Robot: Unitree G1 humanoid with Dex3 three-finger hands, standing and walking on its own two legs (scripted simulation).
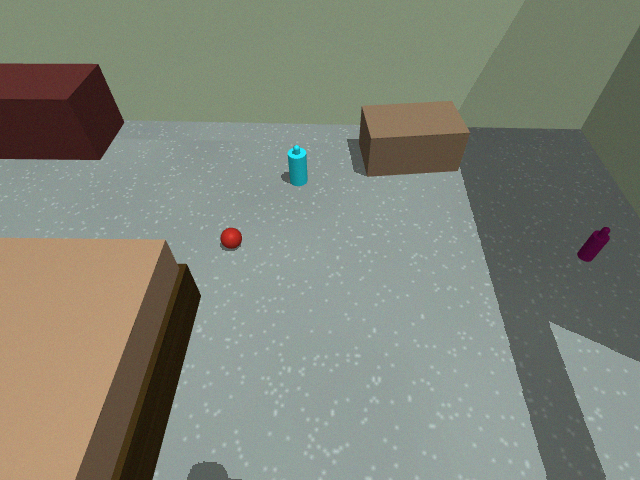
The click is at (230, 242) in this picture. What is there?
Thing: free ball
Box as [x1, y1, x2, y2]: [221, 228, 241, 248]
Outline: 227,228 221,234 221,241 226,247 232,248 240,243 241,235 239,231 235,228
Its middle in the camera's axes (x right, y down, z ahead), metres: -0.37 -0.02 +1.61
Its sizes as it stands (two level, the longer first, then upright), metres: 0.088 0.088 0.088
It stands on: the floor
